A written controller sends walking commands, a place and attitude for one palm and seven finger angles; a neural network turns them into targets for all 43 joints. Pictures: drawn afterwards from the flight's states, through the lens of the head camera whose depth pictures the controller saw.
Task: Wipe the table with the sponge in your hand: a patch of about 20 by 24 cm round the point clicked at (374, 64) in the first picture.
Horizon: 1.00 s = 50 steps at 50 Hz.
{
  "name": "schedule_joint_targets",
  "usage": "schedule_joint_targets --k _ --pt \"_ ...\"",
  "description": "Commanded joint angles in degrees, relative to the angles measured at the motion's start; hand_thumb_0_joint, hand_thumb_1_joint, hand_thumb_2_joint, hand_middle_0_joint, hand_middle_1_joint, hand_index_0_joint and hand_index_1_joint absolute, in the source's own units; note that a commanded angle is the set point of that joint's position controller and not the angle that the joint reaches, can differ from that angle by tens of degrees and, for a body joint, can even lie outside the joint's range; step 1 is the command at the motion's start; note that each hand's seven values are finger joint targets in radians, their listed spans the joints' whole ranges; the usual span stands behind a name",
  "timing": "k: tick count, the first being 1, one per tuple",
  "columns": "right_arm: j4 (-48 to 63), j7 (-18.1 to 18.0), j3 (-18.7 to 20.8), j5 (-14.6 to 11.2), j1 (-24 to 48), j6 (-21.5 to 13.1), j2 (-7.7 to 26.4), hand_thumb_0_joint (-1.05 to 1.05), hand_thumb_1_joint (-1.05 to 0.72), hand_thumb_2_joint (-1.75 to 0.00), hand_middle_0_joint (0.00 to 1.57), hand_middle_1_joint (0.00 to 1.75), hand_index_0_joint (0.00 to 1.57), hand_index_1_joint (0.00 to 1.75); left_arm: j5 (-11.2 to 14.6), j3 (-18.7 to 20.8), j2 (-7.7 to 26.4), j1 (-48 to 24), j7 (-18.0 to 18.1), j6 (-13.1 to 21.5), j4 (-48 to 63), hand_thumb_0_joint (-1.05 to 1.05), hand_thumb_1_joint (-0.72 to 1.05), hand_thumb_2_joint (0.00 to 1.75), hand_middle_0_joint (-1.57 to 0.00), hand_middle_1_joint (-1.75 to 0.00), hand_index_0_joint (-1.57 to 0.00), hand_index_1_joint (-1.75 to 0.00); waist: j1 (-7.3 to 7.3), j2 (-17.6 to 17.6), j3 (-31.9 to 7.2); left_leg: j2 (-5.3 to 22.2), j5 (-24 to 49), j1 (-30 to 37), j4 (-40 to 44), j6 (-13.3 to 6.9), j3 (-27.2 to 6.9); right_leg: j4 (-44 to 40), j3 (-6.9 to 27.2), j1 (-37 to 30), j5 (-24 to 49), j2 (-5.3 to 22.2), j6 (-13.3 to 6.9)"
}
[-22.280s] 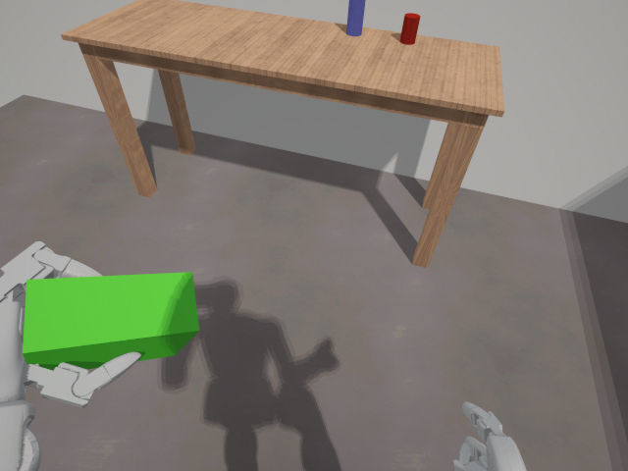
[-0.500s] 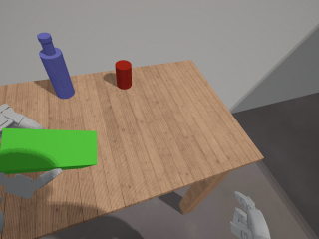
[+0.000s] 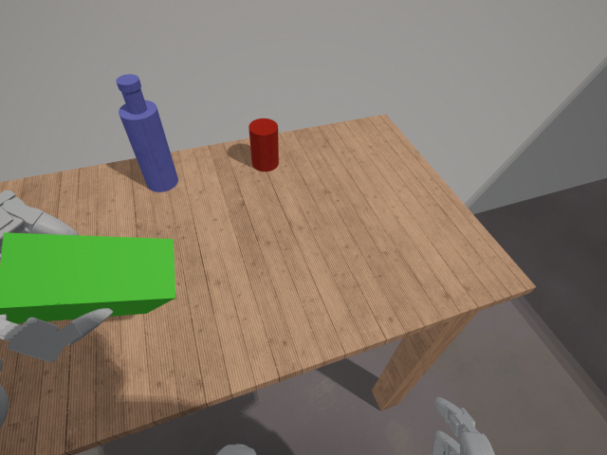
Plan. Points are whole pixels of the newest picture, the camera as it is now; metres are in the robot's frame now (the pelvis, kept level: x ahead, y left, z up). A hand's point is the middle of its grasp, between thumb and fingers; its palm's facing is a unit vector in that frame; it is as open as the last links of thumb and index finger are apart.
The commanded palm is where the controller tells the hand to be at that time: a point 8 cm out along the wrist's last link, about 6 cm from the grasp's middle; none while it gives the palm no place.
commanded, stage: come to a stop and stand still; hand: left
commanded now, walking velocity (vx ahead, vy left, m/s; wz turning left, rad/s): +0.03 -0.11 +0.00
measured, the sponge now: (114, 280) +0.25 +0.21 +0.15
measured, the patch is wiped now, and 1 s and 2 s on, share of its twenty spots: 0.00 0.00 0.00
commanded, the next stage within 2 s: look again from close up in 0.08 s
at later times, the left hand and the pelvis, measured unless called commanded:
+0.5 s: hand (66, 281) +0.23 +0.24 +0.18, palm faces +0.30 -0.85 -0.43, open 10.1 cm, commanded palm +0.18 +0.29 +0.19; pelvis +0.01 +0.01 +0.01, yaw -2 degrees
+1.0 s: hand (105, 266) +0.25 +0.21 +0.18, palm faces +0.30 -0.85 -0.43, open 10.1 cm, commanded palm +0.19 +0.25 +0.19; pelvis +0.02 -0.02 +0.01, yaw -2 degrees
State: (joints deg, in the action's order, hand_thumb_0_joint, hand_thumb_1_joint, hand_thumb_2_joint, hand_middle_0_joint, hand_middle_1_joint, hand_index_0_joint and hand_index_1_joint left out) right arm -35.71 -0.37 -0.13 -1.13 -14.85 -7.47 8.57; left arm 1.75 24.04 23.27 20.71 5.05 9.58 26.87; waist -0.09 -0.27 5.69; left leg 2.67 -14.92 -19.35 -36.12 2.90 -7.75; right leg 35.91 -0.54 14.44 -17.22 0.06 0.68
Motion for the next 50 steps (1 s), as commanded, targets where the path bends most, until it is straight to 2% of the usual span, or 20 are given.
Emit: schedule_joint_targets --k 1,2,3,5,6,7,8,11,15,17,21,22,25,30,37,41,42,45,47,50 --pt "10.8 0.1 3.6 -0.6 6.8 -5.2 8.8 0.0 -0.9 -0.9 0.2 0.3 0.2 0.3 1.3 3.4 8.3 0.5 -0.3 5.0 14.7 0.0 0.1 1.3 -1.2 -1.6 -1.2 -1.6 -0.18 -8.8 -7.9 -4.3 -7.5 6.9 -5.3 -3.3 7.1 -19.6 11.0 8.3 -8.9 7.6 -7.2" --pt "9.9 0.0 2.9 -0.2 6.2 -4.9 8.3 0.0 -0.9 -0.9 0.2 0.3 0.2 0.3 1.8 1.5 6.6 0.3 -0.5 4.8 14.5 0.0 0.1 1.3 -1.2 -1.6 -1.2 -1.6 -0.84 -7.7 -7.4 -3.6 -4.2 7.9 -5.3 -3.4 7.5 -19.4 9.9 9.1 -4.9 8.7 -8.1" --pt "9.6 -0.1 2.7 0.0 6.3 -5.0 8.6 0.0 -0.9 -0.9 0.2 0.3 0.2 0.3 1.5 3.0 8.5 -1.3 -0.2 4.8 15.8 0.0 0.1 1.3 -1.2 -1.6 -1.2 -1.6 -0.95 -3.7 -8.4 -2.9 -0.4 9.0 -0.7 -3.2 6.9 -16.3 8.3 7.5 0.6 8.0 -7.4" --pt "8.9 -0.6 2.3 0.6 7.1 -5.4 9.1 0.0 -0.9 -0.9 0.2 0.3 0.2 0.3 1.4 4.2 9.2 -2.4 0.4 5.3 15.0 0.0 0.1 1.3 -1.2 -1.6 -1.2 -1.6 -0.3 4.7 -10.5 1.2 9.6 9.4 10.2 -4.0 1.8 -7.9 2.8 1.2 9.5 2.5 -3.0" --pt "9.1 -0.8 2.1 0.2 8.3 -5.7 9.7 0.0 -0.9 -0.9 0.2 0.3 0.2 0.3 1.1 5.6 10.7 -2.1 0.7 5.3 14.1 0.0 0.1 1.3 -1.2 -1.6 -1.2 -1.6 0.27 6.9 -11.6 3.7 11.3 10.5 14.5 -4.6 -1.7 -5.5 1.8 0.6 8.0 0.4 -1.5" --pt "8.7 -1.0 2.4 0.2 7.3 -5.3 9.8 0.0 -0.9 -0.9 0.2 0.3 0.2 0.3 1.4 4.0 8.2 -2.4 0.3 5.7 12.1 0.0 0.1 1.3 -1.2 -1.6 -1.2 -1.6 0.16 10.1 -10.3 5.0 4.2 5.8 17.6 -5.4 -3.8 -5.2 0.1 -2.2 3.0 -0.6 -0.7" --pt "9.4 -1.1 2.4 0.0 7.9 -5.1 9.3 0.0 -0.9 -0.9 0.2 0.3 0.2 0.3 0.7 5.0 9.6 -3.1 0.4 5.6 11.3 0.0 0.1 1.3 -1.2 -1.6 -1.2 -1.6 0.77 12.9 -8.0 5.4 0.0 2.2 18.5 -6.4 -3.8 -6.9 0.6 -3.9 2.8 -0.6 -0.5" --pt "9.6 -1.0 1.9 -0.3 8.6 -5.0 8.6 0.0 -0.9 -0.9 0.2 0.3 0.2 0.3 0.2 4.5 9.5 -4.0 0.4 5.7 11.3 0.0 0.1 1.3 -1.2 -1.6 -1.2 -1.6 0.41 7.0 -6.6 1.6 -3.6 1.3 14.9 -5.4 1.1 -13.2 3.2 -5.4 6.8 1.1 -1.7" --pt "10.6 -0.9 2.6 -0.1 7.7 -4.7 9.2 0.0 -0.9 -0.9 0.2 0.3 0.2 0.3 0.7 2.5 7.9 -1.1 0.0 5.5 12.3 0.0 0.1 1.3 -1.2 -1.6 -1.2 -1.6 0.39 0.8 -8.7 -0.2 -0.6 5.4 10.6 -4.3 3.7 -16.5 5.5 -3.4 6.2 3.8 -2.9" --pt "10.7 -1.1 2.4 -0.1 8.1 -4.5 9.2 0.0 -0.9 -0.9 0.2 0.3 0.2 0.3 0.8 1.7 7.0 0.5 0.2 5.4 12.8 0.0 0.1 1.3 -1.2 -1.6 -1.2 -1.6 0.31 3.3 -9.3 0.3 -0.6 6.9 11.5 -4.6 3.7 -16.5 5.0 -2.5 5.5 3.5 -2.7" --pt "10.6 -1.6 2.5 -0.3 8.8 -4.3 9.7 0.0 -0.9 -0.9 0.2 0.3 0.2 0.3 0.6 4.8 10.3 0.4 1.0 5.2 14.3 0.0 0.1 1.3 -1.2 -1.6 -1.2 -1.6 0.65 3.7 -10.9 1.2 2.2 8.0 13.6 -4.8 2.8 -14.7 3.9 -3.9 8.5 2.7 -2.0" --pt "10.8 -1.9 2.6 -0.2 8.5 -4.1 9.6 0.0 -0.9 -0.9 0.2 0.3 0.2 0.3 0.7 3.7 8.6 0.8 1.0 5.2 13.4 0.0 0.1 1.3 -1.2 -1.6 -1.2 -1.6 0.69 3.9 -10.6 1.5 2.6 7.4 13.7 -4.9 2.6 -14.5 3.4 -4.5 9.1 2.7 -1.9" --pt "10.8 -2.1 2.9 -0.3 8.5 -3.8 9.8 0.0 -0.9 -0.9 0.2 0.3 0.2 0.3 0.6 4.1 9.3 -1.2 1.2 5.2 13.7 0.0 0.1 1.3 -1.2 -1.6 -1.2 -1.6 0.81 3.9 -10.1 1.4 4.4 7.4 13.4 -4.6 2.7 -14.6 4.1 -4.8 10.9 3.0 -2.0" --pt "11.2 -2.0 3.0 -0.4 8.3 -3.7 9.6 0.0 -0.9 -0.9 0.2 0.3 0.2 0.3 0.8 3.4 8.6 -1.5 0.9 4.7 12.0 0.0 0.1 1.3 -1.2 -1.6 -1.2 -1.6 0.8 4.4 -9.5 3.0 2.0 6.8 16.4 -4.7 1.2 -13.7 1.7 -5.0 8.5 1.5 -1.2" --pt "11.8 -1.0 2.8 -0.6 8.1 -3.5 9.0 0.0 -0.9 -0.9 0.2 0.3 0.2 0.3 0.9 1.9 7.1 -0.2 0.3 4.5 12.9 0.0 0.1 1.3 -1.2 -1.6 -1.2 -1.6 0.65 8.2 -9.4 4.8 -4.3 5.1 19.6 -5.0 -0.7 -12.3 -0.6 -5.2 4.8 -0.4 -0.4" --pt "11.6 -0.6 3.0 -0.6 7.7 -3.1 8.7 0.0 -0.9 -0.9 0.2 0.3 0.2 0.3 1.2 4.5 10.0 0.8 0.7 4.4 15.2 0.0 0.1 1.3 -1.2 -1.6 -1.2 -1.6 0.66 5.1 -12.5 4.0 4.1 9.2 14.1 -4.6 2.2 -13.8 0.7 -5.0 10.1 0.8 -1.0" --pt "11.7 -0.7 3.1 -0.5 7.4 -2.9 8.5 0.0 -0.9 -0.9 0.2 0.3 0.2 0.3 1.5 3.0 8.2 0.7 0.5 4.3 14.4 0.0 0.1 1.3 -1.2 -1.6 -1.2 -1.6 0.49 5.1 -11.7 3.8 5.8 8.9 12.8 -4.4 2.6 -13.9 0.8 -4.4 11.3 1.2 -1.2" --pt "11.6 -0.7 3.6 -0.4 7.0 -2.2 9.0 0.0 -0.9 -0.9 0.2 0.3 0.2 0.3 2.0 4.4 9.9 -0.1 0.5 3.9 15.0 0.0 0.1 1.3 -1.2 -1.6 -1.2 -1.6 0.62 2.6 -12.9 3.5 13.8 10.2 8.6 -3.8 3.9 -13.3 2.3 -4.5 17.3 2.6 -2.1" --pt "11.5 -0.7 3.4 -0.6 7.4 -1.9 8.8 0.0 -0.9 -0.9 0.2 0.3 0.2 0.3 2.5 3.9 8.9 0.8 0.3 3.6 14.1 0.0 0.1 1.3 -1.2 -1.6 -1.2 -1.6 0.32 4.4 -12.6 3.8 15.2 11.0 8.4 -4.0 3.9 -12.7 1.9 -3.4 17.0 2.2 -1.9" --pt "11.9 -0.8 3.8 -0.7 7.7 -1.0 9.0 0.0 -0.9 -0.9 0.2 0.3 0.2 0.3 2.7 4.3 9.5 0.5 0.1 2.9 13.5 0.0 0.1 1.3 -1.2 -1.6 -1.2 -1.6 0.44 2.0 -11.6 3.8 13.1 9.6 6.8 -3.7 4.2 -12.9 2.9 -2.6 16.3 2.9 -2.3"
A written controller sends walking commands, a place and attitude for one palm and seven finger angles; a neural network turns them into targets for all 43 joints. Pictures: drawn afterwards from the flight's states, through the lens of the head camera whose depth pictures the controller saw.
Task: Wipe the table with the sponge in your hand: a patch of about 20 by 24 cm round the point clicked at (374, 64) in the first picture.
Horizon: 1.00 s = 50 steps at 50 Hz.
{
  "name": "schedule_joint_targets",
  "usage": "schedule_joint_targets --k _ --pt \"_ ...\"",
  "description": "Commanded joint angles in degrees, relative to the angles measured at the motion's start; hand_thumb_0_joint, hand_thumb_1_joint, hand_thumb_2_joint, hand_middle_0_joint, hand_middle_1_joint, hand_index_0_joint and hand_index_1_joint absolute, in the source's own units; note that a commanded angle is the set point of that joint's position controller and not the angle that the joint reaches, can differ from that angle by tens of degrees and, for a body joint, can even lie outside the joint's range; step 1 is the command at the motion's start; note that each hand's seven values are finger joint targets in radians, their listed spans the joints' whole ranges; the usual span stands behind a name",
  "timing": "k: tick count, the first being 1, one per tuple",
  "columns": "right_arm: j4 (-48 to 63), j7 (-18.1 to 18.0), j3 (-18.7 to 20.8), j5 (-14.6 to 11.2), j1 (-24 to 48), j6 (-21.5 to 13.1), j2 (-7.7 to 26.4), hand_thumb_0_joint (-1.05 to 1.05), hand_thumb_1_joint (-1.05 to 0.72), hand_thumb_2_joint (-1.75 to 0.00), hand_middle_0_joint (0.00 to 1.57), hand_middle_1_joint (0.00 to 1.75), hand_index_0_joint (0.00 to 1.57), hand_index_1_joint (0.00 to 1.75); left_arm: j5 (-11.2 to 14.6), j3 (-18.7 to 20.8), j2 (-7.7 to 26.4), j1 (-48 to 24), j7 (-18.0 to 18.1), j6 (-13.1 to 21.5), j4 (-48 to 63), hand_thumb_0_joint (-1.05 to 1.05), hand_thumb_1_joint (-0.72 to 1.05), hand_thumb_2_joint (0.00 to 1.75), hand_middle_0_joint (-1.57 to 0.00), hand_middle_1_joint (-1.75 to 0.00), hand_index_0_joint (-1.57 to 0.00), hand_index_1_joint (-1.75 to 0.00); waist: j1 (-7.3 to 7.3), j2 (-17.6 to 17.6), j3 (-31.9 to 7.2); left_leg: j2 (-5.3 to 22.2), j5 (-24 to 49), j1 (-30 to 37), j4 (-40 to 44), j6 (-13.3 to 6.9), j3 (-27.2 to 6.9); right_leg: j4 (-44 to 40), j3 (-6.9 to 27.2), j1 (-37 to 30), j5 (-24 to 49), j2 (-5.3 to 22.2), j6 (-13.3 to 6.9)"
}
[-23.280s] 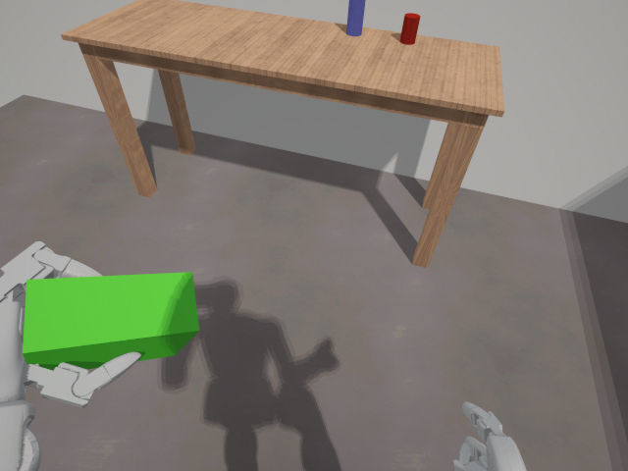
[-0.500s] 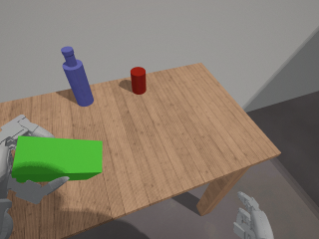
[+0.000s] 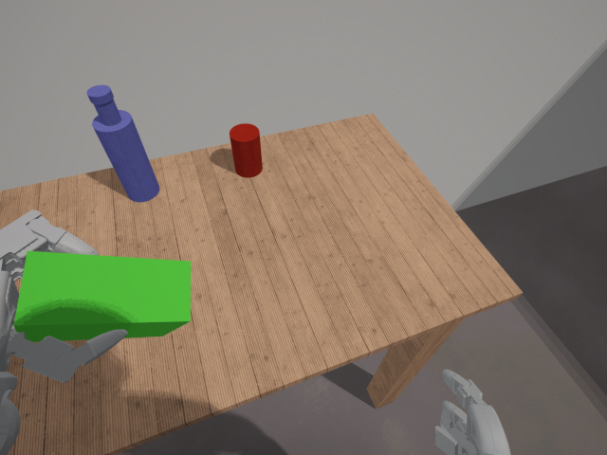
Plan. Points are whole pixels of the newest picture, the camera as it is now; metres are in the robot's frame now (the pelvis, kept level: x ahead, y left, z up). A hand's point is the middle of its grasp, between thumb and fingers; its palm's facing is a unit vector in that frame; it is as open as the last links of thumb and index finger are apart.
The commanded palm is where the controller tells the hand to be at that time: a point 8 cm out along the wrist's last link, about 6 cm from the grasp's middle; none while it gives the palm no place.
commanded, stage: shuffle to correct the standing spot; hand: left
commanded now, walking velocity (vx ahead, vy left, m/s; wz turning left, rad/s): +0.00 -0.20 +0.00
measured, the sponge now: (132, 301) +0.24 +0.20 +0.13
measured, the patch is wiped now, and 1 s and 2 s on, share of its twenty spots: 0.00 0.00 0.00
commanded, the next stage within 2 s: none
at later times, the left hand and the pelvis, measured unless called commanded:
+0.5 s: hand (75, 307) +0.21 +0.23 +0.17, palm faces +0.32 -0.85 -0.43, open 10.1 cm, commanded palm +0.15 +0.27 +0.18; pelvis +0.00 -0.01 -0.01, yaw +0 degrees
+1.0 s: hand (80, 303) +0.22 +0.23 +0.16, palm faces +0.31 -0.85 -0.42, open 10.1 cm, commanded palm +0.16 +0.27 +0.18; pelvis +0.00 -0.01 -0.01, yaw +0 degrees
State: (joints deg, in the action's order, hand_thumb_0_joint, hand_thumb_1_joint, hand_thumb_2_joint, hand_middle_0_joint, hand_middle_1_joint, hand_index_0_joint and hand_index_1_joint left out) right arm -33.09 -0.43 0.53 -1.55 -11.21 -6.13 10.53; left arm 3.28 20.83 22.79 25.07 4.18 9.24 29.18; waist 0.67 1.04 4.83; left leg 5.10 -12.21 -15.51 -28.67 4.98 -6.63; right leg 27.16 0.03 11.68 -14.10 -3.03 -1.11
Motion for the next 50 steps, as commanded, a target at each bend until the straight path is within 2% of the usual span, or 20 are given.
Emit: schedule_joint_targets --k 1,5,7,9,12,15,19,20,21,23,25,27,30,31,37,40,42,45,47,50 --pt "9.2 -0.7 2.8 -0.6 4.9 -2.3 6.6 0.0 -0.9 -0.9 0.2 0.3 0.2 0.3 1.5 7.5 10.0 -2.8 1.0 3.0 11.1 0.0 0.1 1.3 -1.2 -1.6 -1.2 -1.6 -0.58 0.7 -10.4 1.0 8.1 6.4 -0.5 -5.9 3.6 -4.7 2.8 1.4 12.0 5.9 -0.5" --pt "9.6 -0.8 3.2 -0.5 4.4 -1.2 7.0 0.0 -0.9 -0.9 0.2 0.3 0.2 0.3 1.9 7.7 10.0 -3.4 1.0 2.5 12.0 0.0 0.1 1.3 -1.2 -1.6 -1.2 -1.6 -0.9 -2.8 -9.4 -0.4 2.9 4.4 -4.2 -5.3 4.3 -5.2 4.6 3.2 10.1 8.3 -2.6" --pt "9.8 -0.9 2.8 -0.6 5.1 -1.2 7.0 0.0 -0.9 -0.9 0.2 0.3 0.2 0.3 2.2 7.4 9.5 -2.3 1.2 2.6 12.9 0.0 0.1 1.3 -1.2 -1.6 -1.2 -1.6 -1.06 0.8 -9.5 0.5 3.0 5.0 -1.6 -5.9 3.0 -4.0 3.5 4.0 8.0 7.0 -2.0" --pt "10.3 -1.0 3.0 -0.3 5.3 -1.1 7.5 0.0 -0.9 -0.9 0.2 0.3 0.2 0.3 2.0 8.3 10.9 -2.8 1.2 2.7 15.3 0.0 0.1 1.3 -1.2 -1.6 -1.2 -1.6 -0.57 3.5 -10.0 2.2 5.7 4.2 1.1 -6.3 1.1 -2.2 2.0 2.2 8.4 5.5 -0.8" --pt "10.1 -1.0 2.8 -0.3 5.1 -1.3 7.3 0.0 -0.9 -0.9 0.2 0.3 0.2 0.3 1.8 8.0 10.5 -1.9 1.4 2.8 15.4 0.0 0.1 1.3 -1.2 -1.6 -1.2 -1.6 -0.5 7.0 -9.8 3.2 6.9 3.3 2.2 -6.8 0.6 -1.9 0.3 0.7 7.7 4.2 0.3" --pt "9.9 -1.0 3.3 -0.2 3.9 -1.2 7.4 0.0 -0.9 -0.9 0.2 0.3 0.2 0.3 1.6 8.7 11.3 -2.1 1.2 2.6 13.8 0.0 0.1 1.3 -1.2 -1.6 -1.2 -1.6 -0.41 2.1 -9.5 1.9 4.3 2.4 -1.1 -6.0 2.5 -4.1 2.2 0.6 9.1 5.7 -0.7" --pt "9.7 -1.1 3.3 -0.1 3.5 -1.3 7.6 0.0 -0.9 -0.9 0.2 0.3 0.2 0.3 2.2 8.4 10.8 -1.8 1.0 2.0 12.5 0.0 0.1 1.3 -1.2 -1.6 -1.2 -1.6 -0.9 -0.9 -9.9 0.5 2.8 3.3 -3.0 -5.4 3.6 -3.7 3.3 2.7 9.4 7.1 -2.1" --pt "9.6 -1.1 3.2 -0.1 3.6 -1.2 7.6 0.0 -0.9 -0.9 0.2 0.3 0.2 0.3 2.3 8.3 10.9 -2.1 0.9 2.0 12.8 0.0 0.1 1.3 -1.2 -1.6 -1.2 -1.6 -0.9 -0.7 -10.0 0.5 2.2 3.6 -3.2 -5.4 3.7 -3.7 3.7 3.5 8.8 7.4 -2.4" --pt "9.5 -1.1 2.7 -0.4 4.3 -1.5 7.2 0.0 -0.9 -0.9 0.2 0.3 0.2 0.3 2.6 7.6 10.2 -1.4 1.0 1.9 13.1 0.0 0.1 1.3 -1.2 -1.6 -1.2 -1.6 -1.22 1.6 -9.9 0.7 1.6 4.8 -1.1 -5.8 2.7 -2.9 3.1 4.5 7.5 6.4 -2.1" --pt "10.0 -1.2 2.7 0.1 4.3 -1.4 7.6 0.0 -0.9 -0.9 0.2 0.3 0.2 0.3 2.3 7.4 10.3 -2.5 0.8 2.0 13.3 0.0 0.1 1.3 -1.2 -1.6 -1.2 -1.6 -0.82 3.5 -8.6 2.5 -0.6 2.2 2.5 -6.4 0.3 -2.1 1.1 3.6 4.1 4.6 -0.5" --pt "9.9 -1.1 2.6 0.1 4.4 -1.5 7.5 0.0 -0.9 -0.9 0.2 0.3 0.2 0.3 1.8 7.2 10.5 -3.6 0.8 2.1 13.6 0.0 0.1 1.3 -1.2 -1.6 -1.2 -1.6 -0.6 3.6 -7.8 2.6 -2.5 0.7 3.1 -6.5 0.1 -2.8 1.1 2.7 3.0 4.4 -0.1" --pt "9.7 -1.1 2.2 0.0 4.4 -1.7 7.1 0.0 -0.9 -0.9 0.2 0.3 0.2 0.3 1.8 7.1 10.2 -3.2 1.1 2.2 13.7 0.0 0.1 1.3 -1.2 -1.6 -1.2 -1.6 -0.72 5.7 -8.1 2.5 -5.0 0.6 4.1 -6.9 0.1 -3.1 0.2 2.3 1.4 3.8 0.3" --pt "9.6 -1.0 2.6 0.1 3.8 -1.8 7.1 0.0 -0.9 -0.9 0.2 0.3 0.2 0.3 1.5 7.6 10.9 -3.9 1.1 2.1 13.2 0.0 0.1 1.3 -1.2 -1.6 -1.2 -1.6 -0.58 0.8 -7.5 1.0 -5.6 0.2 0.3 -6.1 2.0 -5.1 2.3 2.9 1.8 5.5 -1.0" --pt "9.3 -0.9 2.3 -0.4 4.1 -2.1 6.8 0.0 -0.9 -0.9 0.2 0.3 0.2 0.3 1.9 7.4 10.8 -2.8 1.3 2.1 14.1 0.0 0.1 1.3 -1.2 -1.6 -1.2 -1.6 -0.98 1.3 -9.0 0.5 -4.5 2.9 0.4 -6.0 2.2 -4.6 2.6 3.9 2.8 5.6 -1.5" --pt "9.5 -1.1 2.4 0.1 4.2 -2.0 7.1 0.0 -0.9 -0.9 0.2 0.3 0.2 0.3 2.0 7.5 10.2 -2.4 1.3 2.1 13.9 0.0 0.1 1.3 -1.2 -1.6 -1.2 -1.6 -0.78 5.1 -9.4 2.4 -0.5 2.4 2.4 -6.6 0.6 -2.7 0.8 2.4 4.9 4.3 -0.2" --pt "9.4 -1.0 2.9 0.2 3.6 -1.6 7.2 0.0 -0.9 -0.9 0.2 0.3 0.2 0.3 1.8 8.1 10.9 -2.8 1.1 1.8 13.2 0.0 0.1 1.3 -1.2 -1.6 -1.2 -1.6 -0.69 1.1 -9.6 1.3 0.7 2.1 -1.6 -5.9 2.6 -4.1 2.6 2.1 7.6 6.0 -1.3" --pt "9.4 -1.0 2.8 -0.1 3.5 -1.6 7.2 0.0 -0.9 -0.9 0.2 0.3 0.2 0.3 2.2 7.6 10.1 -1.5 1.1 1.7 13.1 0.0 0.1 1.3 -1.2 -1.6 -1.2 -1.6 -1.02 0.8 -10.2 1.0 2.9 3.8 -2.0 -5.9 2.9 -3.2 2.5 3.0 9.3 6.2 -1.7" --pt "9.5 -1.0 2.9 0.2 4.0 -1.3 7.5 0.0 -0.9 -0.9 0.2 0.3 0.2 0.3 2.2 8.4 11.2 -2.5 1.1 1.6 13.9 0.0 0.1 1.3 -1.2 -1.6 -1.2 -1.6 -0.71 1.4 -10.5 2.0 6.5 3.3 -1.4 -6.0 2.0 -2.2 1.8 2.0 10.4 6.1 -1.4" --pt "9.7 -1.0 2.6 0.0 4.5 -1.3 7.2 0.0 -0.9 -0.9 0.2 0.3 0.2 0.3 2.3 7.8 10.4 -1.1 1.1 1.6 13.6 0.0 0.1 1.3 -1.2 -1.6 -1.2 -1.6 -0.77 4.1 -9.9 2.7 6.2 3.5 0.2 -6.5 1.2 -2.0 0.8 2.2 8.8 4.9 -0.3" --pt "10.0 -0.9 3.2 0.0 4.0 -0.9 7.4 0.0 -0.9 -0.9 0.2 0.3 0.2 0.3 2.0 8.1 11.0 -2.8 1.0 1.7 14.8 0.0 0.1 1.3 -1.2 -1.6 -1.2 -1.6 -0.79 1.3 -9.3 1.3 2.2 2.3 -2.5 -5.9 2.7 -3.6 3.0 2.4 8.7 6.3 -1.6"
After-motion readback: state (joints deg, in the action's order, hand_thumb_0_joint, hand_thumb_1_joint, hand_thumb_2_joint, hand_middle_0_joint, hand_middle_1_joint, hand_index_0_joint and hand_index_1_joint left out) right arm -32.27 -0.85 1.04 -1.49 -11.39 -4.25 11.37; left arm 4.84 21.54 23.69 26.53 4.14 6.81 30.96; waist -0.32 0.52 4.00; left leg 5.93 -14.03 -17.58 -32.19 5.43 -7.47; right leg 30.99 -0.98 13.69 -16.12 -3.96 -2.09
